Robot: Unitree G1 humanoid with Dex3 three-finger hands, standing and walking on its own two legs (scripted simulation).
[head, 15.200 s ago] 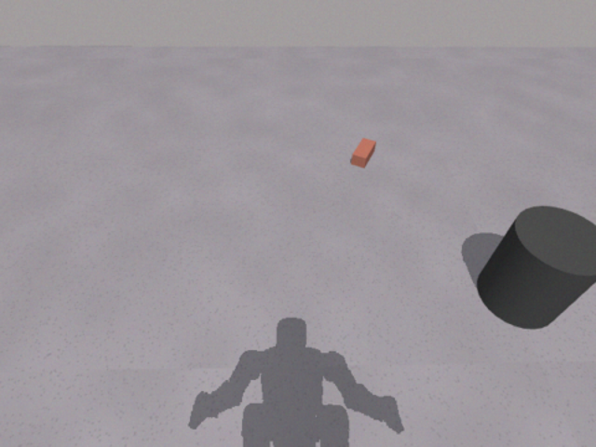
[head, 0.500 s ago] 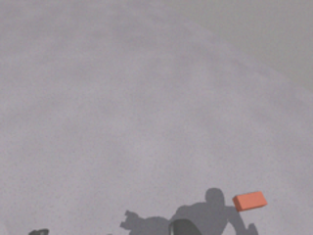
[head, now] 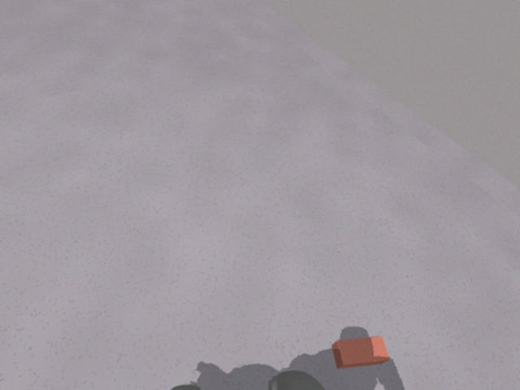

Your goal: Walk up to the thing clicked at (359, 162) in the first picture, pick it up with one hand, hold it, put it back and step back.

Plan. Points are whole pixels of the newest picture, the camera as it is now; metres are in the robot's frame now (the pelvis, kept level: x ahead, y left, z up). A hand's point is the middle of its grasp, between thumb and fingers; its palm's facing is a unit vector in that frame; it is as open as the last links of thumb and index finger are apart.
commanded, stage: walk up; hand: left
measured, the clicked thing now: (359, 352) +0.37 -0.44 -0.71
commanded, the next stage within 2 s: none
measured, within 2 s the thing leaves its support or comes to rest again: neither
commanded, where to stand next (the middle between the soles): +0.04 -0.74 m, yaw +8 degrees
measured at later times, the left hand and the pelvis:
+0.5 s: hand out of the picture +0.07 +0.05 -0.14, palm faces -0.02 -0.94 -0.33, open 7.4 cm; pelvis +0.00 -0.22 +0.00, yaw +3 degrees
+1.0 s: hand out of the picture +0.04 -0.17 -0.16, palm faces -0.01 -0.93 -0.36, open 7.4 cm; pelvis -0.03 -0.46 -0.02, yaw +4 degrees
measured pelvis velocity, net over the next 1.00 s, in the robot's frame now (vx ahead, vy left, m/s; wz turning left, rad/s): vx -0.03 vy -0.46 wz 0.07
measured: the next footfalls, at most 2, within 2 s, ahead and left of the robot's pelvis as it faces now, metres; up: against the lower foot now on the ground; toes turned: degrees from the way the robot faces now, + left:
right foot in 0.24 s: +0.08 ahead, -0.32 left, +0.00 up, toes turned -1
left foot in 0.52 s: +0.08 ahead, -0.15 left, +0.00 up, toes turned +6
